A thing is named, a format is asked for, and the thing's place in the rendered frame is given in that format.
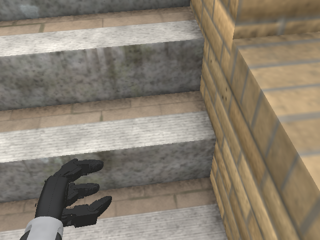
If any robot left hand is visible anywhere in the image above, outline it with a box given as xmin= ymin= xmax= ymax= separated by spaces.
xmin=35 ymin=158 xmax=112 ymax=228

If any left robot forearm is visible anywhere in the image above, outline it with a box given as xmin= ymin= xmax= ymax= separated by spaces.
xmin=20 ymin=216 xmax=64 ymax=240

